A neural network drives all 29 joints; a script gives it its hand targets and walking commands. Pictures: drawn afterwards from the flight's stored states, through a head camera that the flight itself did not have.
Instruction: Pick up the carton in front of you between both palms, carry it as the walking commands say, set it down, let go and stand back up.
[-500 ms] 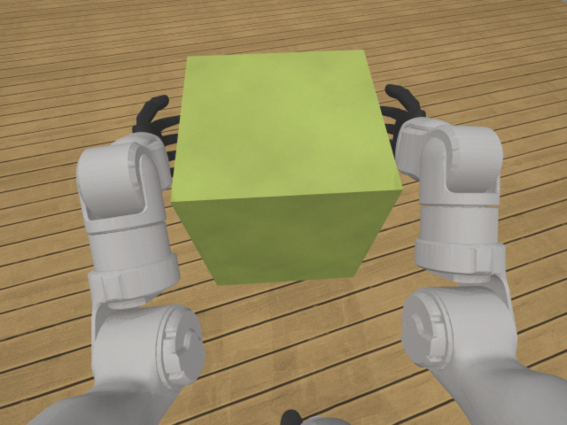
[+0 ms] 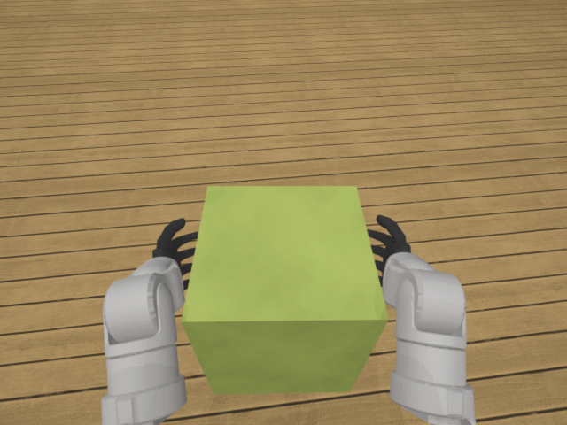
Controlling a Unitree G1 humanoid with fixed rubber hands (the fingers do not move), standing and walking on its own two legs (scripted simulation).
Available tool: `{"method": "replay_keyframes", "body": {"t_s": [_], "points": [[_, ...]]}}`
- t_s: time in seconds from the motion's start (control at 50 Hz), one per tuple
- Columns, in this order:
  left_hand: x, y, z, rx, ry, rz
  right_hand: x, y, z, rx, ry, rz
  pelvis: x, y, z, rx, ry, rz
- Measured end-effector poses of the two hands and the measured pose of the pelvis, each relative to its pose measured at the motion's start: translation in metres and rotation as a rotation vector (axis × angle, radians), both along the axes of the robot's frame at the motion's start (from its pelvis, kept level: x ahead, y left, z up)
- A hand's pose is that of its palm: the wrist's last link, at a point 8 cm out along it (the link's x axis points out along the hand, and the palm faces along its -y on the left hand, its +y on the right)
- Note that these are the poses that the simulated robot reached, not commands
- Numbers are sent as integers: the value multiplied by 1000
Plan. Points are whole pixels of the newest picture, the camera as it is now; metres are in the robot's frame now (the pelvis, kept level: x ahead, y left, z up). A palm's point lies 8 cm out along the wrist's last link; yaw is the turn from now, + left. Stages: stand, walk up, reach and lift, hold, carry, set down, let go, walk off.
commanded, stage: carry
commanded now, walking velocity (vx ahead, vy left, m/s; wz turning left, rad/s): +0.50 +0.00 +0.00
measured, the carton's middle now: (282, 294) +0.31 +0.00 +0.00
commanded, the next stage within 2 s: none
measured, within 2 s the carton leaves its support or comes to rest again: neither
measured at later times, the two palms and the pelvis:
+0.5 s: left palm (204, 135) +0.57 +0.13 +0.09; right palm (369, 125) +0.60 -0.16 +0.09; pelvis +0.33 -0.03 +0.00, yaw +3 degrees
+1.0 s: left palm (203, 60) +0.86 +0.17 +0.08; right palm (333, 56) +0.85 -0.13 +0.09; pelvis +0.58 +0.02 +0.01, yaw +0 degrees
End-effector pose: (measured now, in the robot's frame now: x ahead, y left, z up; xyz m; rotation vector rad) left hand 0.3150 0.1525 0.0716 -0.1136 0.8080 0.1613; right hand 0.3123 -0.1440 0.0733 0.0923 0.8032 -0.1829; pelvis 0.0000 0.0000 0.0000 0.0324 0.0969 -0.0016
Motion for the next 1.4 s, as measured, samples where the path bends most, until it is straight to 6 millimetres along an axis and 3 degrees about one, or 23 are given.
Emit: {"method": "replay_keyframes", "body": {"t_s": [0.08, 0.16, 0.28, 0.4, 0.48, 0.54, 0.62, 0.7, 0.84, 0.9, 0.96, 1.18, 1.28, 1.4], "points": [[28, -12, -9, 32, 34, -80, 13, -11, -8, -19, 37, -32, 47, 10, 14, -33, 1, -20], [70, -15, 3, 56, -6, -124, 50, -14, 4, -38, 0, -35, 100, 10, 20, -51, 3, -19], [136, -13, 15, 78, -68, -81, 132, -13, 15, -46, -65, 28, 193, -2, 13, -54, -24, -7], [215, -21, 14, 105, -132, -21, 228, -21, 8, -24, -135, 84, 284, -24, -13, -65, -61, 34], [249, -20, 14, 91, -71, 25, 275, -20, 10, -23, -76, 122, 323, -33, -2, -43, -48, 59], [278, -18, 26, 86, -75, 49, 309, -17, 22, -20, -81, 138, 351, -35, 10, -30, -41, 60], [328, -15, 45, 83, -116, 51, 357, -15, 39, -20, -122, 133, 394, -31, 18, -19, -29, 54], [382, -10, 50, 78, -134, 31, 404, -10, 45, -23, -139, 109, 445, -21, 19, -17, -28, 50], [480, 16, 21, 54, -126, -4, 490, 15, 22, -55, -127, 80, 535, 10, -6, -22, -49, 24], [506, 20, 5, 33, -57, -14, 514, 19, 11, -74, -57, 73, 556, 16, -2, -19, -39, 9], [526, 18, 2, 25, -28, -24, 530, 17, 10, -69, -27, 53, 573, 19, 7, -32, -29, 2], [595, 8, 38, 77, -146, -29, 598, 7, 34, -32, -147, 49, 646, 11, 9, -27, -40, 13], [612, 7, 35, 76, -121, -21, 619, 5, 31, -31, -122, 56, 666, 8, 7, -28, -34, 11], [621, 5, 27, 70, -100, -18, 628, 4, 25, -36, -101, 58, 674, 5, 5, -28, -31, 9]]}}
